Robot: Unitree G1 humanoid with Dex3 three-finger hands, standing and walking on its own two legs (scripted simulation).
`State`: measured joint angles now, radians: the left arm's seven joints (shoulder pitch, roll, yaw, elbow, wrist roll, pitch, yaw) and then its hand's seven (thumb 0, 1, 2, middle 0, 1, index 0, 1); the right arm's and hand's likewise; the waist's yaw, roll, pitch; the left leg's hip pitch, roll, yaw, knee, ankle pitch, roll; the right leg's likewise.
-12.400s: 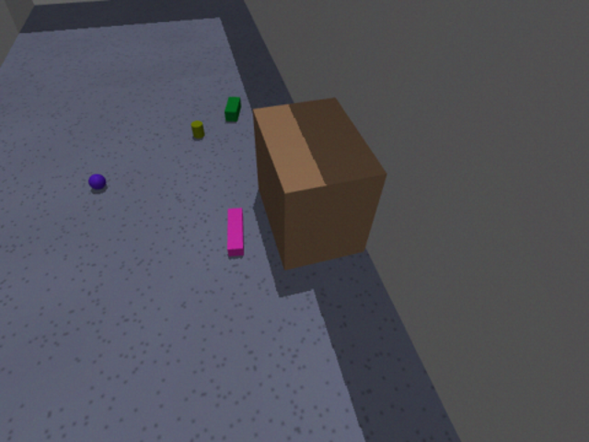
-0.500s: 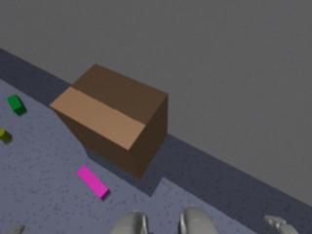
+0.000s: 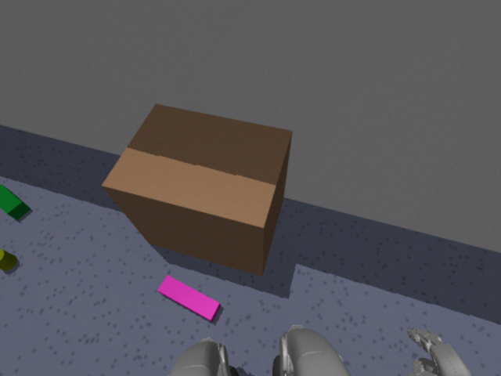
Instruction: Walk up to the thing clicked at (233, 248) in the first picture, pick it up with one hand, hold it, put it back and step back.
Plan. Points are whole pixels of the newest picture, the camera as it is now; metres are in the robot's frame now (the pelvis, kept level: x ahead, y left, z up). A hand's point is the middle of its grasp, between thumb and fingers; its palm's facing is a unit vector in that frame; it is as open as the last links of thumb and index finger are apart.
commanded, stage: walk up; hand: left
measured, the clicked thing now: (189, 298) +0.39 +0.22 -0.70
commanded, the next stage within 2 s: none
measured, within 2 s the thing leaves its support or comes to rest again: neither
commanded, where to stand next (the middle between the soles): -0.01 +0.22 m, yaw -31 degrees
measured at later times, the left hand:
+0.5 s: hand out of the picture +0.07 +0.58 -0.12, palm faces -0.24 -0.75 -0.61, open 7.4 cm
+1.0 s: hand out of the picture +0.07 +0.49 -0.09, palm faces -0.56 -0.74 -0.37, open 7.4 cm
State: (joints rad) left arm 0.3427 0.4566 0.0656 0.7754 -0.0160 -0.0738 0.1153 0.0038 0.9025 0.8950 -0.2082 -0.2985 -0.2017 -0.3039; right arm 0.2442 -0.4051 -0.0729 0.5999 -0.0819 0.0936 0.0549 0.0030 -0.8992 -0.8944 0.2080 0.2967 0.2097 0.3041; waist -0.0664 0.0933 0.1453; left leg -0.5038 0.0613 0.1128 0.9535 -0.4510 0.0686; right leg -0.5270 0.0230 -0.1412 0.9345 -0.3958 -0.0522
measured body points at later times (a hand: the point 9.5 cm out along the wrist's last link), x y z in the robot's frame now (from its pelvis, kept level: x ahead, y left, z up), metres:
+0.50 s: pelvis -0.10 +0.28 -0.01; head -0.05 +0.25 +0.43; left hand +0.09 +0.62 -0.08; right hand -0.09 -0.05 -0.13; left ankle -0.04 +0.38 -0.69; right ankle -0.07 +0.10 -0.62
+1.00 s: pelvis -0.15 +0.30 +0.05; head -0.14 +0.30 +0.50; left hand +0.09 +0.53 -0.07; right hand -0.34 -0.01 -0.04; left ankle -0.04 +0.38 -0.69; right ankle -0.20 +0.16 -0.66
